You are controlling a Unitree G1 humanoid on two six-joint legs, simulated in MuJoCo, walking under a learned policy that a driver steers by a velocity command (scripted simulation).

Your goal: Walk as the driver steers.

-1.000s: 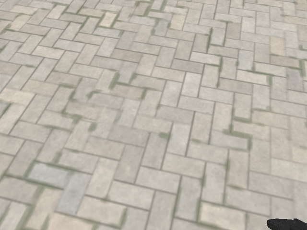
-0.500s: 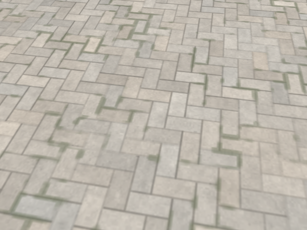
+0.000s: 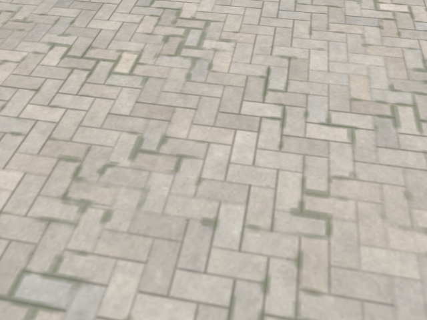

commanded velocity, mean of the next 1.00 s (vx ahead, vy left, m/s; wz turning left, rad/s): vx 0.00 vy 0.00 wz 0.00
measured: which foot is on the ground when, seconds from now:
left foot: down 0.00-1.00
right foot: down 0.00-1.00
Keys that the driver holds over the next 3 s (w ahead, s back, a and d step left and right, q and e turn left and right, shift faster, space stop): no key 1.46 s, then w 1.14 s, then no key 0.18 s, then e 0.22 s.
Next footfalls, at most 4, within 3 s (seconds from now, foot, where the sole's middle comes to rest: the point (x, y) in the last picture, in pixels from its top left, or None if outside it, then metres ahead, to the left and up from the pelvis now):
2.22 right None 0.48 -0.08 -0.78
2.74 left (183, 243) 0.78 0.15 -0.78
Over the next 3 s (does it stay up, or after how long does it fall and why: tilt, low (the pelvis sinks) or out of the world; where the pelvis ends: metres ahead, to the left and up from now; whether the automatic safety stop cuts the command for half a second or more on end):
stays up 0.66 0.07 0.00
